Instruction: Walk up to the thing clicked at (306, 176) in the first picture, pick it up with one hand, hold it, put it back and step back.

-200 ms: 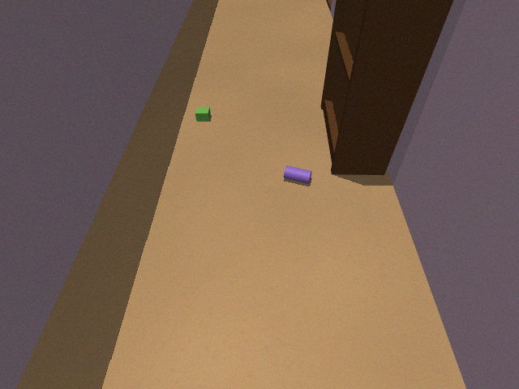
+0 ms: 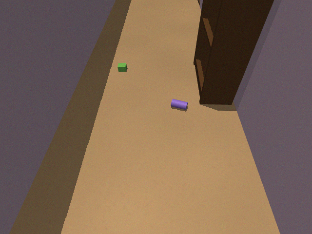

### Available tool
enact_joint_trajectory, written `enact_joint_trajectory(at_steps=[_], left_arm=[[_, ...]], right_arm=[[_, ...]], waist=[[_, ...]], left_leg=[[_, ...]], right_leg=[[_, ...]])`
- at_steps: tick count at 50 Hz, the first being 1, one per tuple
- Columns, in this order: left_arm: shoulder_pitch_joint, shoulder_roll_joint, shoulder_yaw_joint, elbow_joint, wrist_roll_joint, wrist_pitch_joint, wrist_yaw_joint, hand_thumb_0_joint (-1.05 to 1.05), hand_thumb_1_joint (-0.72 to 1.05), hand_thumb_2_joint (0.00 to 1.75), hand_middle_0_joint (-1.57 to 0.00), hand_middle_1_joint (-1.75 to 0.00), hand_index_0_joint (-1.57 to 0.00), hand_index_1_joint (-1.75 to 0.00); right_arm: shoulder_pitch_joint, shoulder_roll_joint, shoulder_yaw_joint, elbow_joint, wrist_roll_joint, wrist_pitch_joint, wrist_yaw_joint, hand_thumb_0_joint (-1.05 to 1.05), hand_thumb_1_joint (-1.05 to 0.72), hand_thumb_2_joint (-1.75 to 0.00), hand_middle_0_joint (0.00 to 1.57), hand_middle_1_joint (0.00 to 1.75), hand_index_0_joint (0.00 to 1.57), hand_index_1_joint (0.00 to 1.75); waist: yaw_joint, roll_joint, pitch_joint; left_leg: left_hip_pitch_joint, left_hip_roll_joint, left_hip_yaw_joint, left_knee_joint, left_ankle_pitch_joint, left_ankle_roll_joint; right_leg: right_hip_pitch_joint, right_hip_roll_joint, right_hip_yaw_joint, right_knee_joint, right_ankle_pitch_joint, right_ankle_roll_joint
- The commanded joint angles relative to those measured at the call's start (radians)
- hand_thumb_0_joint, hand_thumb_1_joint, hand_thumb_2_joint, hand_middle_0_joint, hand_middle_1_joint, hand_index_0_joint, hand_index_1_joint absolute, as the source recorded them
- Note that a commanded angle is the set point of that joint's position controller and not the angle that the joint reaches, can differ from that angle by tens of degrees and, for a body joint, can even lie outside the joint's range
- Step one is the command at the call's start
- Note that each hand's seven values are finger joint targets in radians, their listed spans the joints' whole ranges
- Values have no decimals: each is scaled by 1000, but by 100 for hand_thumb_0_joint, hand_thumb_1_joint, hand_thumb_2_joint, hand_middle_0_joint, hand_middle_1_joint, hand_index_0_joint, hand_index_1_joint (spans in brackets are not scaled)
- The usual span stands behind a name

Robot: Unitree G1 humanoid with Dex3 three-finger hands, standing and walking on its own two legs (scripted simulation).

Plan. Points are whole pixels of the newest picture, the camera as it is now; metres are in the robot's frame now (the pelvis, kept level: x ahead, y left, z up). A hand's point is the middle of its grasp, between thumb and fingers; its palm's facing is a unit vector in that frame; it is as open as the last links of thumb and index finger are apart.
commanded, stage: stand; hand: left
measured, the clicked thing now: (179, 104) +1.25 -0.18 -0.75
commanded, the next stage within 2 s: walk up in 0.92 s
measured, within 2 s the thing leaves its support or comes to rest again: neither
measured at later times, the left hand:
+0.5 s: hand out of the picture +0.08 +0.25 -0.16, palm faces -0.02 -0.94 -0.33, open 7.4 cm
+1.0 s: hand out of the picture +0.08 +0.26 -0.16, palm faces -0.07 -0.94 -0.34, open 7.4 cm
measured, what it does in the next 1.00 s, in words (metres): stands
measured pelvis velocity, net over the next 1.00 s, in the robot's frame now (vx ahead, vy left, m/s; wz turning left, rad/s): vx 0.01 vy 0.00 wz -0.08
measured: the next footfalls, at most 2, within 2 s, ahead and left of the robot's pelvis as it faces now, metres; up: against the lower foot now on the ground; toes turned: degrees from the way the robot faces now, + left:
right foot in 1.22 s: +0.14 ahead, -0.19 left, +0.00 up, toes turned -20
left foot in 1.70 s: +0.49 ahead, +0.03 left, +0.00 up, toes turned -24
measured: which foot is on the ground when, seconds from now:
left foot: down 0.00-1.00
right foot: down 0.00-0.98, up 1.00-1.00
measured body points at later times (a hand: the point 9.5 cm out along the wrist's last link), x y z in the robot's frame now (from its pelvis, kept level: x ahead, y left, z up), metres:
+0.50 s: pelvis +0.01 +0.00 +0.00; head +0.02 +0.00 +0.45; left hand +0.09 +0.30 -0.13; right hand +0.09 -0.29 -0.13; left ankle +0.01 +0.13 -0.75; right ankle +0.01 -0.12 -0.75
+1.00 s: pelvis +0.01 +0.00 +0.00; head +0.02 +0.00 +0.45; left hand +0.09 +0.31 -0.13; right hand +0.10 -0.30 -0.13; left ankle +0.00 +0.13 -0.74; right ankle +0.00 -0.12 -0.74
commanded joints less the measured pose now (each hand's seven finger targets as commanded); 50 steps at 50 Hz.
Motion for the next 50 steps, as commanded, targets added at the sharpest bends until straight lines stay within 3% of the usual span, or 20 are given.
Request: enact_joint_trajectory(at_steps=[1, 15, 24, 33, 44, 45, 46, 47, 48, 49, 50], left_arm=[[-39, 207, 43, -58, -5, -19, 17, 0, 90, 90, -20, -30, -20, -30], [-34, 208, 44, -52, -8, -19, 20, 0, 90, 90, -20, -30, -20, -30], [-35, 205, 44, -52, -8, -17, 19, 0, 90, 90, -20, -30, -20, -30], [-36, 208, 45, -55, -7, -17, 21, 0, 90, 90, -20, -30, -20, -30], [-33, 209, 46, -57, -5, -15, 22, 0, 90, 90, -20, -30, -20, -30], [-34, 209, 47, -55, -7, -15, 21, 0, 90, 90, -20, -30, -20, -30], [46, 302, 125, -152, 12, -13, -11, 0, 90, 90, -20, -30, -20, -30], [10, 282, 124, -163, 16, -9, -25, 0, 90, 90, -20, -30, -20, -30], [-97, 256, 120, -199, 13, -4, -34, 0, 90, 90, -20, -30, -20, -30], [-174, 216, 117, -235, 15, -6, -39, 0, 90, 90, -20, -30, -20, -30], [-179, 235, 120, -251, 26, -12, -40, 0, 90, 90, -20, -30, -20, -30]], right_arm=[[-39, -211, -38, -64, -3, -19, -18, 0, -90, -90, 20, 30, 20, 30], [-34, -214, -34, -60, -1, -16, -21, 0, -90, -90, 20, 30, 20, 30], [-33, -216, -34, -62, -3, -15, -21, 0, -90, -90, 20, 30, 20, 30], [-38, -214, -36, -66, -2, -16, -23, 0, -90, -90, 20, 30, 20, 30], [-41, -214, -35, -65, -3, -14, -24, 0, -90, -90, 20, 30, 20, 30], [-32, -214, -35, -63, -4, -15, -23, 0, -90, -90, 20, 30, 20, 30], [-17, -349, -127, -173, -33, -38, 3, 0, -90, -90, 20, 30, 20, 30], [17, -330, -136, -171, -36, -39, 14, 0, -90, -90, 20, 30, 20, 30], [85, -340, -147, -169, -34, -38, 18, 0, -90, -90, 20, 30, 20, 30], [141, -364, -160, -167, -24, -37, 17, 0, -90, -90, 20, 30, 20, 30], [75, -360, -156, -208, -23, -39, 18, 0, -90, -90, 20, 30, 20, 30]], waist=[[-3, 8, -77], [-5, 14, -84], [-3, 10, -65], [-4, 6, -94], [-6, 10, -72], [-5, 5, -68], [-28, 40, -114], [-52, 61, -51], [-112, 129, 37], [-165, 297, 27], [-143, 183, 72]], left_leg=[[17, 105, -95, -60, 98, 40], [31, 108, -94, -56, 163, 42], [22, 105, -95, -67, 135, 37], [47, 112, -92, -56, 203, 42], [44, 110, -93, -68, 164, 41], [34, 108, -93, -71, 153, 40], [199, 67, -12, 82, -316, 82], [297, 100, -73, 47, -487, 113], [405, 176, -145, -65, -583, 150], [312, 370, -319, -213, -625, 223], [153, 462, -355, -245, -503, 262]], right_leg=[[6, -127, 104, -70, 100, -24], [40, -133, 97, -66, 168, -21], [25, -129, 94, -81, 124, -20], [51, -137, 87, -68, 194, -21], [36, -134, 88, -80, 160, -18], [44, -137, 94, -83, 151, -19], [-158, -95, 219, 16, -196, -65], [-419, -88, 221, 27, -370, -53], [-663, -38, 109, 115, -341, -11], [-670, -7, 9, 434, -322, -13], [-631, -79, 19, 548, -310, -2]])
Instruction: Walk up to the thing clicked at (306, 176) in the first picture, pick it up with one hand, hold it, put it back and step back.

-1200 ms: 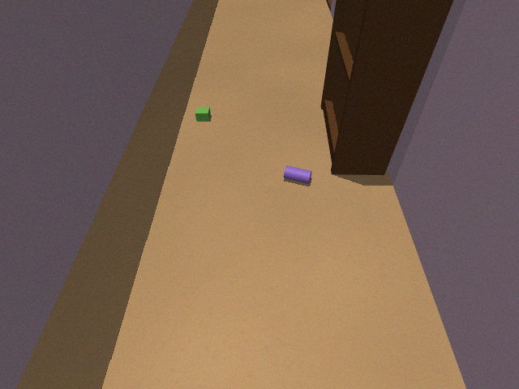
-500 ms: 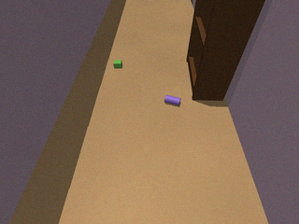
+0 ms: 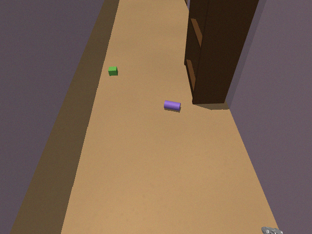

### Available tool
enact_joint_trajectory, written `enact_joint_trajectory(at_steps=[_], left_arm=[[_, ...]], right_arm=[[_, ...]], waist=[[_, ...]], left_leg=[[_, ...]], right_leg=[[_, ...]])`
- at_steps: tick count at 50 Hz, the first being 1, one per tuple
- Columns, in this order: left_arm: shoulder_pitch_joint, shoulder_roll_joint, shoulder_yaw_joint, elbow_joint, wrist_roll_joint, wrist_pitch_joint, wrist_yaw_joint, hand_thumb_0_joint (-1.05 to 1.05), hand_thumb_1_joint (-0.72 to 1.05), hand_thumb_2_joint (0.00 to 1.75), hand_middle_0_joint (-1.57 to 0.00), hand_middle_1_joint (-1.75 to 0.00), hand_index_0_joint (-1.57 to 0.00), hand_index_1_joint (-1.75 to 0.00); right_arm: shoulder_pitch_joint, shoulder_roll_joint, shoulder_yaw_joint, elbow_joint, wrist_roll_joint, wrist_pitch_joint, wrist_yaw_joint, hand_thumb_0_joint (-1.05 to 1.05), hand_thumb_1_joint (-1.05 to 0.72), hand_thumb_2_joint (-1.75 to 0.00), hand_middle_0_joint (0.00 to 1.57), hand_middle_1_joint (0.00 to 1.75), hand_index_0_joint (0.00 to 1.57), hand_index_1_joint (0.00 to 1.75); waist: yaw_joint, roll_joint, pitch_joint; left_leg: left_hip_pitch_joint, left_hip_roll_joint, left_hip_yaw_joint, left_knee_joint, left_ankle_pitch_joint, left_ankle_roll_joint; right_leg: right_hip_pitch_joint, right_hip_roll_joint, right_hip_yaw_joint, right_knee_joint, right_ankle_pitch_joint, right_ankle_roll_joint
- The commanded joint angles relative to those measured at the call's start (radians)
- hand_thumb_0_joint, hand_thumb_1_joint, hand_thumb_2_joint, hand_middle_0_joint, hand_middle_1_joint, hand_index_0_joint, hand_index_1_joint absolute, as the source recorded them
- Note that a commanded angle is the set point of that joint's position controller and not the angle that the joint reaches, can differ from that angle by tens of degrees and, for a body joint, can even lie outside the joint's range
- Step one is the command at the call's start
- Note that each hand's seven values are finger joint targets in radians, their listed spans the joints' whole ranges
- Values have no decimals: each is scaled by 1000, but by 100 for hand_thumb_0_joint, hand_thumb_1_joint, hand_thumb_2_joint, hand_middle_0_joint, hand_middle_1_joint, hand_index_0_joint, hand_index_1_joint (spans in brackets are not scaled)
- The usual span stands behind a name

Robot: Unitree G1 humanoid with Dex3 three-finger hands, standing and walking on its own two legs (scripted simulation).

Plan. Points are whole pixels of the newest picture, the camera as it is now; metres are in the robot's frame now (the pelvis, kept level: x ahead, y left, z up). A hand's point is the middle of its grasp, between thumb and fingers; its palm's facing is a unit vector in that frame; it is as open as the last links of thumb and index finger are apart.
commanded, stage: walk up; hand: left
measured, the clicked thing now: (172, 105) +1.25 -0.08 -0.74
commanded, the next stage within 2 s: none
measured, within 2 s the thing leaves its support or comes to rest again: neither
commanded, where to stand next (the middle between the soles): +0.78 +0.01 m, yaw -44 degrees
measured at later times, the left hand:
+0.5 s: hand (102, 207) +0.22 +0.19 -0.13, palm faces -0.23 -0.88 -0.42, open 7.4 cm
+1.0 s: hand (120, 109) +0.63 +0.19 -0.13, palm faces -0.48 -0.75 -0.46, open 7.4 cm
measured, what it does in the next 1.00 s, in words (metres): walks ahead, turning right: right foot, then left foot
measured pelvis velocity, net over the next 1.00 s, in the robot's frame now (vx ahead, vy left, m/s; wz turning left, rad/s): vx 0.40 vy -0.01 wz -0.49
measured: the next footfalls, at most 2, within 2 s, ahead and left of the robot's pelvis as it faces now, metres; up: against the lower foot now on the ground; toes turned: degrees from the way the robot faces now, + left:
right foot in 0.22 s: +0.14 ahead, -0.19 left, +0.00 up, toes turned -15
left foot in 0.70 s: +0.47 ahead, +0.06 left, +0.00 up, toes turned -19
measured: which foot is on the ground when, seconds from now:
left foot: down 0.00-0.24, up 0.26-0.68, down 0.70-1.00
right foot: up 0.00-0.20, down 0.22-0.74, up 0.76-1.00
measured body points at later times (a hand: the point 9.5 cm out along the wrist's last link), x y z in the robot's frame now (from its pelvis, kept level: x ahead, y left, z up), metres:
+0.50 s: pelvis +0.14 -0.07 -0.01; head +0.15 -0.10 +0.44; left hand +0.24 +0.24 -0.10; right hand +0.17 -0.40 -0.13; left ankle +0.27 +0.07 -0.68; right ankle +0.10 -0.18 -0.74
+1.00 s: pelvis +0.40 -0.01 -0.01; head +0.43 -0.03 +0.44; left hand +0.65 +0.23 -0.10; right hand +0.29 -0.31 -0.12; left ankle +0.43 +0.07 -0.74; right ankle +0.40 -0.14 -0.70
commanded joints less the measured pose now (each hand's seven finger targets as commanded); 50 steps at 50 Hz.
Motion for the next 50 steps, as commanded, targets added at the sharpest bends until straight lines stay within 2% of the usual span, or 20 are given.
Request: enact_joint_trajectory(at_steps=[1, 6, 10, 11, 12, 13, 14, 15, 17, 19, 26, 30, 33, 35, 36, 37, 38, 39, 42, 50], left_arm=[[-202, 236, 75, -187, 12, -29, -12, 0, 90, 90, -20, -30, -20, -30], [22, 205, 76, -164, -21, -24, -52, 0, 90, 90, -20, -30, -20, -30], [181, 229, 101, -128, -8, -44, -31, 0, 90, 90, -20, -30, -20, -30], [320, 293, 127, -95, -7, -54, -9, 0, 90, 90, -20, -30, -20, -30], [396, 378, 155, -106, -2, -61, 16, 0, 90, 90, -20, -30, -20, -30], [317, 419, 150, -166, -4, -71, 26, 0, 90, 90, -20, -30, -20, -30], [249, 448, 149, -189, -19, -68, 28, 0, 90, 90, -20, -30, -20, -30], [197, 432, 143, -204, -28, -69, 34, 0, 90, 90, -20, -30, -20, -30], [120, 365, 119, -228, -30, -85, 47, 0, 90, 90, -20, -30, -20, -30], [121, 333, 110, -231, -38, -98, 55, 0, 90, 90, -20, -30, -20, -30], [204, 344, 114, -265, -32, -133, 61, 0, 90, 90, -20, -30, -20, -30], [258, 361, 119, -267, -26, -139, 75, 0, 90, 90, -20, -30, -20, -30], [188, 373, 111, -294, -21, -133, 88, 0, 90, 90, -20, -30, -20, -30], [160, 341, 95, -313, -21, -125, 94, 0, 90, 90, -20, -30, -20, -30], [201, 257, 66, -314, -27, -128, 97, 0, 90, 90, -20, -30, -20, -30], [278, 164, 38, -313, -37, -126, 97, 0, 90, 90, -20, -30, -20, -30], [310, 237, 50, -282, -54, -118, 113, 0, 90, 90, -20, -30, -20, -30], [289, 280, 48, -259, -42, -115, 115, 0, 90, 90, -20, -30, -20, -30], [227, 294, 65, -233, -64, -117, 85, 0, 90, 90, -20, -30, -20, -30], [137, 236, 60, -288, -53, -105, 78, 0, 90, 90, -20, -30, -20, -30]], right_arm=[[44, -342, -112, -153, -5, -25, -15, 0, -90, -90, 20, 30, 20, 30], [-100, -316, -107, -227, -21, -36, 7, 0, -90, -90, 20, 30, 20, 30], [-104, -279, -98, -251, -15, -7, 12, 0, -90, -90, 20, 30, 20, 30], [-92, -230, -80, -262, -14, 3, 13, 0, -90, -90, 20, 30, 20, 30], [-70, -160, -51, -286, -9, 6, 23, 0, -90, -90, 20, 30, 20, 30], [-35, -179, -49, -304, 2, 16, 29, 0, -90, -90, 20, 30, 20, 30], [-67, -266, -73, -308, -9, 16, 26, 0, -90, -90, 20, 30, 20, 30], [-100, -292, -81, -301, -5, 9, 28, 0, -90, -90, 20, 30, 20, 30], [-21, -276, -77, -258, 13, 9, 32, 0, -90, -90, 20, 30, 20, 30], [81, -265, -80, -233, 15, 19, 34, 0, -90, -90, 20, 30, 20, 30], [-20, -257, -104, -338, -22, 30, 57, 0, -90, -90, 20, 30, 20, 30], [-83, -244, -105, -382, -28, 11, 63, 0, -90, -90, 20, 30, 20, 30], [-9, -248, -118, -379, -24, 7, 67, 0, -90, -90, 20, 30, 20, 30], [197, -288, -148, -322, -28, 1, 60, 0, -90, -90, 20, 30, 20, 30], [330, -355, -176, -294, -39, -6, 48, 0, -90, -90, 20, 30, 20, 30], [342, -406, -186, -308, -37, -14, 33, 0, -90, -90, 20, 30, 20, 30], [271, -430, -185, -321, 5, -14, 29, 0, -90, -90, 20, 30, 20, 30], [195, -410, -187, -341, 20, -6, 28, 0, -90, -90, 20, 30, 20, 30], [147, -295, -132, -364, 8, -13, 21, 0, -90, -90, 20, 30, 20, 30], [199, -270, -102, -393, -23, -10, 17, 0, -90, -90, 20, 30, 20, 30]], waist=[[-124, 132, 60], [0, 172, 14], [58, 19, -39], [125, -162, -96], [164, -367, -40], [92, -310, -16], [65, -158, 42], [50, -89, 80], [-6, -50, 61], [-35, -74, 46], [-6, -38, 99], [13, -71, 74], [-51, -119, -5], [-161, -17, -96], [-225, 172, -164], [-193, 407, -172], [-138, 365, -195], [-110, 292, -129], [-83, 166, -3], [-100, 174, -2]], left_leg=[[88, 487, -454, -316, -358, 232], [9, 286, -71, -199, -188, 139], [-193, 164, 113, 182, -159, 96], [-342, 105, 134, 474, -146, 69], [-578, 8, 90, 720, -329, 19], [-642, -8, -53, 846, -301, -22], [-607, 40, -152, 832, -279, -29], [-605, 95, -186, 817, -216, -30], [-563, 133, -194, 778, -74, -19], [-478, 131, -183, 696, 10, -19], [-517, 130, -160, 466, 132, -54], [-500, 124, -155, 337, 134, -35], [-300, 102, -101, 268, 75, 3], [22, 37, -65, 153, 86, 33], [192, 106, -212, 97, -35, 79], [317, 326, -527, 8, -48, 114], [286, 416, -750, -102, -114, 201], [147, 417, -697, -122, -192, 225], [-47, 264, -294, -67, 213, 151], [-24, 259, -94, -6, 577, 222]], right_leg=[[-487, -98, -16, 400, -144, -1], [-215, -120, -87, 213, -37, 6], [136, -9, -202, 33, 149, 10], [338, 12, -136, 19, 51, -18], [378, -143, 210, -162, -221, -76], [257, -342, 674, -385, -461, -162], [133, -418, 838, -433, -567, -255], [88, -404, 797, -439, -548, -273], [101, -295, 509, -364, -292, -196], [37, -222, 354, -314, -146, -152], [-18, -190, 269, -291, -80, -178], [64, -189, 231, -156, 210, -172], [14, -207, 201, -45, 414, -154], [-103, -136, 130, 233, 455, -103], [-239, -59, 69, 543, 378, -53], [-473, 80, 13, 718, -197, -23], [-522, 51, 24, 794, -224, -50], [-491, -16, 33, 833, -164, -54], [-382, -53, 23, 707, -28, -51], [-272, -52, -117, 280, 19, -13]])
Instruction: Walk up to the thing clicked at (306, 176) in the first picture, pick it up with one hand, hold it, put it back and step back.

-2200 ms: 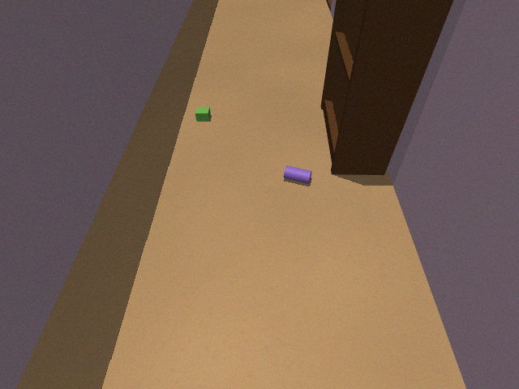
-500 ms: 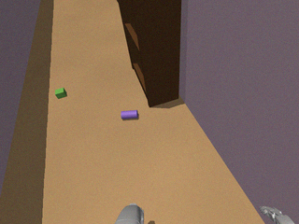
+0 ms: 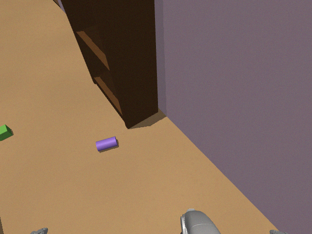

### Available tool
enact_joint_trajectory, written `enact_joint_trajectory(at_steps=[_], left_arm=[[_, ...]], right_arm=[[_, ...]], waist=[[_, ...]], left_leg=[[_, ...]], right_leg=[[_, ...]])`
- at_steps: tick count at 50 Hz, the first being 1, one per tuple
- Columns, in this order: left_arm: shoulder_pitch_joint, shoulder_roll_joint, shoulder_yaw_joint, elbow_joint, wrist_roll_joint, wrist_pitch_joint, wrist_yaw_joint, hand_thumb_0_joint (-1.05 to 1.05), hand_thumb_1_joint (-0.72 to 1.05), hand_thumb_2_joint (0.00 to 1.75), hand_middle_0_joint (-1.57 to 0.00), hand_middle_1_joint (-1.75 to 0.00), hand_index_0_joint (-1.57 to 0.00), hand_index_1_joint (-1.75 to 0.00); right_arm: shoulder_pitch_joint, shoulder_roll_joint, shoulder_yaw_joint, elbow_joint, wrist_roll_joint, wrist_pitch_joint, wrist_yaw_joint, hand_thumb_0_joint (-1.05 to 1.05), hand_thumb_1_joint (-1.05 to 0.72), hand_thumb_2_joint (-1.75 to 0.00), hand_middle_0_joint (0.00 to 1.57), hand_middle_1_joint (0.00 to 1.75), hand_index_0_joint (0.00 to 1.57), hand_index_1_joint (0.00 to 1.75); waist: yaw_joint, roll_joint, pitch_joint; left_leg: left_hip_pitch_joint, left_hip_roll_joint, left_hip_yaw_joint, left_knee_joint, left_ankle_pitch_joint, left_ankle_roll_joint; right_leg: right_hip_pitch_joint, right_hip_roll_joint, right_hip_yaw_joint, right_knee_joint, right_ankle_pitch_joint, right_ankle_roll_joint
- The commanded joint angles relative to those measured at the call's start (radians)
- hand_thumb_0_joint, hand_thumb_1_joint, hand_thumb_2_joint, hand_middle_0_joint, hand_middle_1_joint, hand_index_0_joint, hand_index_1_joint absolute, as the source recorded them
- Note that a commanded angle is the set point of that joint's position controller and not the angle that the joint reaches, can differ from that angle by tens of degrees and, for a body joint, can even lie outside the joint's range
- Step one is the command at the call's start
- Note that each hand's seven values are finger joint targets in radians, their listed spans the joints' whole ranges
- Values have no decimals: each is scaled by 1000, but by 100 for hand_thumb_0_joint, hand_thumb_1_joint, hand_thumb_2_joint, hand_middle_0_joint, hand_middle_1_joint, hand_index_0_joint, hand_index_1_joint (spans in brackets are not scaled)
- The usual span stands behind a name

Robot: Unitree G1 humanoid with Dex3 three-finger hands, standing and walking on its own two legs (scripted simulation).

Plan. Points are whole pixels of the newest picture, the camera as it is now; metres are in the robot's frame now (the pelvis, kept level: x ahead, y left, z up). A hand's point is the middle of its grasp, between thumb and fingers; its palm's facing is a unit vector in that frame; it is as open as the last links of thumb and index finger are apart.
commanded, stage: walk up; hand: left
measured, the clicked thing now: (106, 143) +0.78 +0.33 -0.73
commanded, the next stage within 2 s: none
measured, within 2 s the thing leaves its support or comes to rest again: neither
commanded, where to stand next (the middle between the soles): +0.33 +0.20 m, yaw -16 degrees
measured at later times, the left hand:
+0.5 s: hand out of the picture +0.18 +0.43 -0.13, palm faces -0.14 -0.81 -0.57, open 7.4 cm
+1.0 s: hand (29, 155) +0.43 +0.44 -0.14, palm faces -0.29 -0.85 -0.44, open 7.4 cm
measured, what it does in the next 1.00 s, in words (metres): walks ahead: right foot, then left foot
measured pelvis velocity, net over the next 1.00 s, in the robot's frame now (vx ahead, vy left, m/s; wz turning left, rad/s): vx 0.24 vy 0.22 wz -0.24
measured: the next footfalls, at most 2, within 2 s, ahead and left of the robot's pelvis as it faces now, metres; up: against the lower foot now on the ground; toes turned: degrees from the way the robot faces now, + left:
right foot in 0.12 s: +0.17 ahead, -0.08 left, +0.00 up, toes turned -7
left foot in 0.54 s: +0.25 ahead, +0.31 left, +0.00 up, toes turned -4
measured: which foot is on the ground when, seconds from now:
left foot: down 0.00-0.14, up 0.16-0.52, down 0.54-0.98, up 1.00-1.00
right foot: up 0.00-0.10, down 0.12-0.56, up 0.58-0.94, down 0.96-1.00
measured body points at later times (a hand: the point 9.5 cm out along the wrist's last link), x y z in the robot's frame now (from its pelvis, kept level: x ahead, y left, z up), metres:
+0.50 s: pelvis +0.13 +0.12 -0.02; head +0.14 +0.09 +0.42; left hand +0.19 +0.47 -0.09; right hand +0.20 -0.23 -0.13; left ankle +0.22 +0.30 -0.70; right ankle +0.13 -0.07 -0.73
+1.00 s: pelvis +0.24 +0.22 -0.02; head +0.28 +0.19 +0.42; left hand +0.44 +0.49 -0.11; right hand +0.16 -0.08 -0.15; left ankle +0.21 +0.32 -0.72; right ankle +0.29 +0.12 -0.73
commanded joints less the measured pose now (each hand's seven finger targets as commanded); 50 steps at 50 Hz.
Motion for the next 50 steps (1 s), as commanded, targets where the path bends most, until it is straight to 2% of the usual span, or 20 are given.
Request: enact_joint_trajectory(at_steps=[1, 5, 6, 7, 9, 12, 14, 23, 25, 27, 28, 29, 30, 34, 40, 44, 47, 48, 49, 50], left_arm=[[64, 136, 56, -61, 2, -12, 15, 0, 90, 90, -20, -30, -20, -30], [298, 212, 106, 4, 13, -21, 42, 0, 90, 90, -20, -30, -20, -30], [363, 275, 129, 5, 23, -21, 56, 0, 90, 90, -20, -30, -20, -30], [307, 325, 132, -45, 26, -19, 63, 0, 90, 90, -20, -30, -20, -30], [181, 314, 119, -91, 8, -14, 76, 0, 90, 90, -20, -30, -20, -30], [125, 259, 101, -97, 12, -23, 71, 0, 90, 90, -20, -30, -20, -30], [125, 270, 102, -91, 25, -32, 67, 0, 90, 90, -20, -30, -20, -30], [100, 356, 133, -88, 59, -36, 65, 0, 90, 90, -20, -30, -20, -30], [18, 365, 132, -95, 63, -28, 69, 0, 90, 90, -20, -30, -20, -30], [52, 258, 100, -73, 68, -10, 73, 0, 90, 90, -20, -30, -20, -30], [116, 138, 62, -64, 57, -4, 74, 0, 90, 90, -20, -30, -20, -30], [135, 131, 50, -73, 39, -1, 81, 0, 90, 90, -20, -30, -20, -30], [124, 202, 60, -58, 38, 0, 95, 0, 90, 90, -20, -30, -20, -30], [141, 252, 80, 33, 9, -11, 55, 0, 90, 90, -20, -30, -20, -30], [20, 154, 55, -34, 33, -9, 3, 0, 90, 90, -20, -30, -20, -30], [-5, 113, 47, -49, 33, 13, -1, 0, 90, 90, -20, -30, -20, -30], [66, 125, 55, -22, 31, 16, 9, 0, 90, 90, -20, -30, -20, -30], [118, 194, 74, -12, 36, 11, 15, 0, 90, 90, -20, -30, -20, -30], [175, 244, 91, -37, 31, 7, 12, 0, 90, 90, -20, -30, -20, -30], [122, 242, 81, -48, 17, 13, 8, 0, 90, 90, -20, -30, -20, -30]], right_arm=[[-10, -236, -68, -121, -20, -10, -20, 0, -90, -90, 20, 30, 20, 30], [-85, -187, -44, -177, -7, 11, -10, 0, -90, -90, 20, 30, 20, 30], [-36, -144, -30, -184, -6, 16, -11, 0, -90, -90, 20, 30, 20, 30], [32, -164, -31, -173, -7, 33, -14, 0, -90, -90, 20, 30, 20, 30], [23, -265, -68, -150, -21, 58, -25, 0, -90, -90, 20, 30, 20, 30], [14, -260, -71, -111, -12, 61, -20, 0, -90, -90, 20, 30, 20, 30], [38, -236, -68, -104, -18, 69, -11, 0, -90, -90, 20, 30, 20, 30], [-55, -249, -105, -132, -26, 72, 26, 0, -90, -90, 20, 30, 20, 30], [42, -261, -120, -107, -25, 69, 23, 0, -90, -90, 20, 30, 20, 30], [216, -279, -136, -39, -31, 53, 9, 0, -90, -90, 20, 30, 20, 30], [240, -334, -145, -46, -47, 43, -3, 0, -90, -90, 20, 30, 20, 30], [134, -381, -142, -83, -32, 29, -12, 0, -90, -90, 20, 30, 20, 30], [51, -469, -154, -95, -6, 28, -12, 0, -90, -90, 20, 30, 20, 30], [-13, -312, -92, -91, -4, 2, -32, 0, -90, -90, 20, 30, 20, 30], [103, -287, -62, -31, 10, -25, -54, 0, -90, -90, 20, 30, 20, 30], [75, -260, -39, -30, 22, -23, -81, 0, -90, -90, 20, 30, 20, 30], [23, -228, -20, -30, 42, -17, -89, 0, -90, -90, 20, 30, 20, 30], [15, -187, -4, -37, 51, -20, -89, 0, -90, -90, 20, 30, 20, 30], [78, -163, 6, -51, 47, -23, -85, 0, -90, -90, 20, 30, 20, 30], [72, -228, -15, -26, 32, -5, -97, 0, -90, -90, 20, 30, 20, 30]], waist=[[5, 161, -82], [162, -42, -196], [187, -204, -227], [139, -202, -241], [114, -43, -174], [64, -21, -62], [52, -80, -44], [58, -193, -48], [-17, -198, -91], [-92, 32, -160], [-101, 303, -113], [-35, 357, -67], [-12, 373, -53], [43, 204, 57], [23, 121, -21], [46, 90, -80], [119, 19, -169], [152, -91, -219], [154, -213, -289], [142, -124, -254]], left_leg=[[50, 234, -154, -132, 588, 175], [-190, 115, -40, 260, 413, 47], [-401, 20, -57, 471, -14, -1], [-493, -3, -166, 615, -239, -41], [-520, 54, -268, 737, -254, -69], [-453, 97, -279, 679, -123, -56], [-410, 103, -250, 644, -65, -60], [-260, 119, -185, 359, -68, -53], [-72, 93, -136, 295, -78, -33], [153, 6, -118, 109, -155, -32], [127, 156, -394, -97, -317, -22], [54, 318, -675, -249, -358, 14], [10, 398, -848, -349, -450, 125], [-90, 242, -468, -200, -140, 110], [79, 306, -352, -121, 478, 206], [36, 253, -237, -18, 788, 92], [-38, 172, -144, 183, 686, 26], [-162, 103, -113, 362, 493, -14], [-349, -11, -110, 550, -78, -41], [-401, 0, -166, 600, -331, -40]], right_leg=[[74, 1, -52, -181, 51, -4], [558, 11, -7, -443, 270, -43], [703, -151, 303, -502, 212, -118], [675, -379, 668, -586, 96, -197], [519, -430, 737, -619, -113, -321], [308, -271, 429, -597, 46, -208], [223, -230, 336, -557, 153, -198], [22, -183, 288, -510, -216, -179], [-88, -194, 271, -450, -220, -152], [-167, -92, 143, -83, -118, -85], [-283, 53, 88, 215, -193, -29], [-378, 109, 83, 327, -232, -13], [-366, 35, 125, 407, -217, -42], [-241, -27, 104, 277, -41, -20], [-107, -19, 33, -48, -52, -7], [92, 36, -15, -169, 50, -39], [373, 55, 1, -424, 265, -73], [494, -73, 221, -439, 392, -129], [658, -295, 581, -477, 378, -252], [608, -382, 676, -522, 250, -344]])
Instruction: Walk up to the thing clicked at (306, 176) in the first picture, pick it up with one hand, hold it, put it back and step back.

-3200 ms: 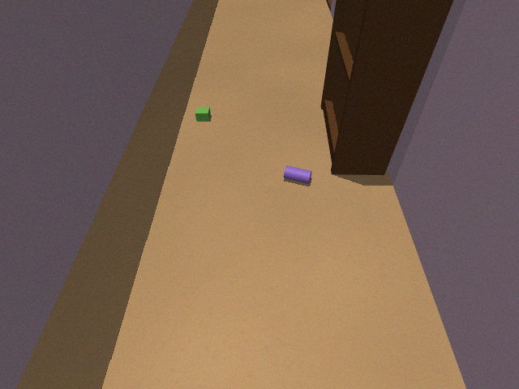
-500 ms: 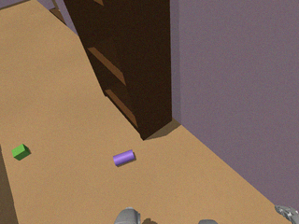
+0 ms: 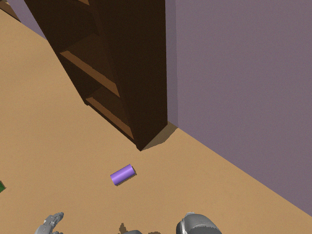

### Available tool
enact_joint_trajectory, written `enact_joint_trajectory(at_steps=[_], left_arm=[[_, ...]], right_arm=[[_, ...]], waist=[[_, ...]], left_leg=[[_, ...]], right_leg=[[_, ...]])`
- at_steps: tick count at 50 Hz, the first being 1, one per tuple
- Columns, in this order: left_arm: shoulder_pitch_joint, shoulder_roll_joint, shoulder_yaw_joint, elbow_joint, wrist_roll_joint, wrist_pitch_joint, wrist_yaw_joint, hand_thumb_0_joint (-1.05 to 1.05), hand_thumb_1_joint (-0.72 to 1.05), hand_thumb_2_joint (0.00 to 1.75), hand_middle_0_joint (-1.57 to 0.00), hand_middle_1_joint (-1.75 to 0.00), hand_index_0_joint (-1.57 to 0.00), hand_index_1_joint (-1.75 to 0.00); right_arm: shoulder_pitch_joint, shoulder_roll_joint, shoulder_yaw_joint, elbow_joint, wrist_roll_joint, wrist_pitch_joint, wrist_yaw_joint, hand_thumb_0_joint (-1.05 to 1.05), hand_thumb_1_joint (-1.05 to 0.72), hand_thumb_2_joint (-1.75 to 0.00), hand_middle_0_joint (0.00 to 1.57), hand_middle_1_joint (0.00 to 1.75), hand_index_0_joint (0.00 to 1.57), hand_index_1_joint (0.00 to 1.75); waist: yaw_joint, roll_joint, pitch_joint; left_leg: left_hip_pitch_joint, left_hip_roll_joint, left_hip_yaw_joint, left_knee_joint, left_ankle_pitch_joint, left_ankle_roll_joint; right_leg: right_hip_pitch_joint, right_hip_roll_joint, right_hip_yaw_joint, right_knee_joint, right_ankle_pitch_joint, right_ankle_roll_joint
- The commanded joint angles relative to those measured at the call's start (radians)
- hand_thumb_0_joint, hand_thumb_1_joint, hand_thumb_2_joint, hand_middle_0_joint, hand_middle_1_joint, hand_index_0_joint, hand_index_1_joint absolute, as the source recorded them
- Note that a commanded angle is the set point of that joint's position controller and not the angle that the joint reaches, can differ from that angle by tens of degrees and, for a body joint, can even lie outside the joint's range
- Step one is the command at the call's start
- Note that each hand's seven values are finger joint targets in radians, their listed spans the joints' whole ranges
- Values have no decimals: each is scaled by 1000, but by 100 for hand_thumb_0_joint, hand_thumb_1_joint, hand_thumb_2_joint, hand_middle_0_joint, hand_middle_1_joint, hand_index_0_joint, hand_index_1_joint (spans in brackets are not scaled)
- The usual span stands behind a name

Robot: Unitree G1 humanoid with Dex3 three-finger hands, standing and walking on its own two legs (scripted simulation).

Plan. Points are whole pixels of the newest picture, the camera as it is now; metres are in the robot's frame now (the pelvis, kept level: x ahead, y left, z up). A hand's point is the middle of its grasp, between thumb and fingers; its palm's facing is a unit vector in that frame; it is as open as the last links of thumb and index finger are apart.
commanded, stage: walk up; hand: left
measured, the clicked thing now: (122, 174) +0.50 +0.25 -0.71
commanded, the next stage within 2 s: none
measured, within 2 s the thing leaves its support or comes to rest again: neither
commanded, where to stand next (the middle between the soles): +0.10 +0.00 m, yaw -2 degrees
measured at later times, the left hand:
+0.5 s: hand out of the picture +0.09 +0.31 -0.15, palm faces -0.08 -0.92 -0.39, open 7.4 cm
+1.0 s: hand out of the picture +0.15 +0.24 -0.12, palm faces -0.06 -0.93 -0.36, open 7.4 cm
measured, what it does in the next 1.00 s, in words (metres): steps on the spot: left foot, then right foot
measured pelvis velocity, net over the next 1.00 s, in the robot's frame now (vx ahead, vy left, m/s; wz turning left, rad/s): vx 0.03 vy -0.01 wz -0.05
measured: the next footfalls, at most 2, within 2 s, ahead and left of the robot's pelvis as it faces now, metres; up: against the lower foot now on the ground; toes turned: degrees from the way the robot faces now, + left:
left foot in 0.24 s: +0.10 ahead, +0.15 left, +0.00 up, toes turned -2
right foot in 0.52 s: +0.06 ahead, -0.12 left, +0.00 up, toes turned -5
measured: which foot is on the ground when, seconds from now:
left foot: up 0.00-0.22, down 0.24-1.00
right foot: down 0.00-0.28, up 0.30-0.50, down 0.52-1.00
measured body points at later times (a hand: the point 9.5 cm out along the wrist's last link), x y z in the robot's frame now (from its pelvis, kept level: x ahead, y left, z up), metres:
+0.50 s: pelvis +0.02 +0.02 +0.00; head +0.04 +0.04 +0.45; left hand +0.10 +0.36 -0.12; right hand +0.06 -0.32 -0.09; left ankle +0.07 +0.18 -0.71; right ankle +0.02 -0.11 -0.70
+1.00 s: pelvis +0.03 -0.01 +0.02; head +0.04 -0.02 +0.47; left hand +0.15 +0.29 -0.10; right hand +0.11 -0.32 -0.11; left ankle +0.07 +0.15 -0.71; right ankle +0.02 -0.12 -0.71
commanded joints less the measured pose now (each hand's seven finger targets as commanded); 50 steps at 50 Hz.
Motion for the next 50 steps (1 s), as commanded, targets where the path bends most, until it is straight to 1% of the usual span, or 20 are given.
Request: enact_joint_trajectory(at_steps=[1, 4, 11, 12, 13, 14, 15, 18, 22, 25, 26, 27, 28, 29, 30, 32, 35, 38, 43, 50], left_arm=[[167, 307, 93, -49, -21, -6, 21, 0, 90, 90, -20, -30, -20, -30], [64, 265, 70, -58, -8, -2, 18, 0, 90, 90, -20, -30, -20, -30], [-33, 217, 55, -53, -2, 49, -10, 0, 90, 90, -20, -30, -20, -30], [-45, 186, 45, -62, -5, 61, -13, 0, 90, 90, -20, -30, -20, -30], [-41, 149, 39, -70, -9, 70, -15, 0, 90, 90, -20, -30, -20, -30], [11, 151, 42, -55, -8, 83, -13, 0, 90, 90, -20, -30, -20, -30], [6, 238, 69, -31, 5, 93, -7, 0, 90, 90, -20, -30, -20, -30], [65, 228, 88, 27, 0, 90, -29, 0, 90, 90, -20, -30, -20, -30], [41, 188, 78, 40, -3, 85, -47, 0, 90, 90, -20, -30, -20, -30], [146, 162, 76, 111, -1, 61, -34, 0, 90, 90, -20, -30, -20, -30], [162, 186, 83, 126, 9, 48, -22, 0, 90, 90, -20, -30, -20, -30], [147, 247, 94, 120, 23, 36, -11, 0, 90, 90, -20, -30, -20, -30], [83, 317, 100, 92, 24, 30, -5, 0, 90, 90, -20, -30, -20, -30], [31, 370, 102, 79, 22, 34, -10, 0, 90, 90, -20, -30, -20, -30], [-13, 333, 94, 69, 15, 39, -12, 0, 90, 90, -20, -30, -20, -30], [-42, 251, 67, 62, 11, 37, -12, 0, 90, 90, -20, -30, -20, -30], [-46, 219, 47, 78, -10, 33, -12, 0, 90, 90, -20, -30, -20, -30], [8, 181, 36, 106, -26, 38, -6, 0, 90, 90, -20, -30, -20, -30], [-20, 250, 46, 144, -13, 16, 0, 0, 90, 90, -20, -30, -20, -30], [-103, 205, 32, 171, -15, 22, 3, 0, 90, 90, -20, -30, -20, -30]], right_arm=[[3, -253, -69, -99, -20, -22, -39, 0, -90, -90, 20, 30, 20, 30], [22, -224, -63, -41, -14, -27, -20, 0, -90, -90, 20, 30, 20, 30], [74, -184, -58, 51, -18, -67, -39, 0, -90, -90, 20, 30, 20, 30], [85, -212, -69, 56, -31, -72, -50, 0, -90, -90, 20, 30, 20, 30], [76, -290, -87, 47, -45, -77, -59, 0, -90, -90, 20, 30, 20, 30], [-20, -349, -93, 5, -44, -79, -64, 0, -90, -90, 20, 30, 20, 30], [-102, -403, -108, -10, -35, -73, -64, 0, -90, -90, 20, 30, 20, 30], [-174, -315, -84, -22, -46, -76, -66, 0, -90, -90, 20, 30, 20, 30], [-126, -321, -82, 5, -50, -73, -53, 0, -90, -90, 20, 30, 20, 30], [-207, -285, -60, -11, -45, -49, -37, 0, -90, -90, 20, 30, 20, 30], [-188, -243, -45, -6, -36, -40, -36, 0, -90, -90, 20, 30, 20, 30], [-176, -185, -26, -17, -21, -38, -37, 0, -90, -90, 20, 30, 20, 30], [-204, -150, -15, -27, -14, -36, -41, 0, -90, -90, 20, 30, 20, 30], [-215, -225, -40, -4, -17, -36, -52, 0, -90, -90, 20, 30, 20, 30], [-174, -243, -50, 24, -15, -42, -47, 0, -90, -90, 20, 30, 20, 30], [-143, -214, -41, 60, 2, -57, -42, 0, -90, -90, 20, 30, 20, 30], [-92, -204, -40, 99, -6, -64, -42, 0, -90, -90, 20, 30, 20, 30], [-163, -289, -49, 90, -11, -69, -37, 0, -90, -90, 20, 30, 20, 30], [-245, -198, -16, 109, -7, -47, -28, 0, -90, -90, 20, 30, 20, 30], [-265, -187, -10, 161, -5, -48, -23, 0, -90, -90, 20, 30, 20, 30]], waist=[[110, -124, -247], [50, -89, -129], [6, -173, -174], [-15, -126, -176], [-15, 40, -158], [31, 115, -136], [23, 116, -80], [71, 95, -65], [32, 189, -116], [101, 156, -165], [110, 74, -177], [102, -91, -174], [95, -207, -121], [94, -200, -92], [55, -186, -68], [21, -180, -88], [14, -177, -188], [60, -8, -227], [54, -44, -166], [53, -106, -183]], left_leg=[[-334, 4, -168, 313, -250, -15], [-236, 23, -154, 197, -104, 9], [90, -47, -33, -293, 285, -26], [122, -9, -105, -337, 289, -11], [112, 161, -364, -435, 187, 50], [-2, 373, -643, -577, 32, 158], [-144, 456, -692, -598, -68, 268], [-122, 264, -427, -509, 0, 180], [-23, 205, -343, -465, -9, 150], [-100, 149, -216, -318, 41, 115], [-138, 116, -176, -189, 119, 81], [-232, 58, -129, -24, 161, 32], [-362, -37, -114, 5, -47, -6], [-243, -6, -185, 64, -134, -1], [-160, 8, -172, 40, -89, 4], [-120, -2, -130, -124, 52, 10], [94, 14, -145, -271, 405, 25], [52, 215, -444, -380, 390, 157], [-36, 8, -160, -223, 336, 8], [62, 54, -189, -311, 471, 31]], right_leg=[[394, -475, 710, -305, 41, -315], [152, -293, 420, -306, -46, -193], [-32, -137, 188, -94, 52, -93], [-95, -116, 179, -20, 0, -54], [-187, -39, 160, 114, -80, -3], [-174, -6, 131, 241, -270, 38], [-104, -66, 183, 354, -326, 47], [-88, -65, 169, 309, -232, 44], [-53, -71, 85, 130, -282, 57], [190, -32, 10, -179, -160, 49], [262, -44, 68, -257, -106, 48], [298, -162, 307, -327, -98, 4], [250, -319, 572, -381, -163, -84], [82, -391, 618, -368, -174, -170], [20, -370, 540, -335, -137, -175], [100, -246, 298, -244, 111, -89], [63, -184, 189, -119, 288, -28], [94, -76, 90, -1, -48, 40], [168, -234, 292, -260, 96, -51], [187, -159, 149, -262, 182, 14]])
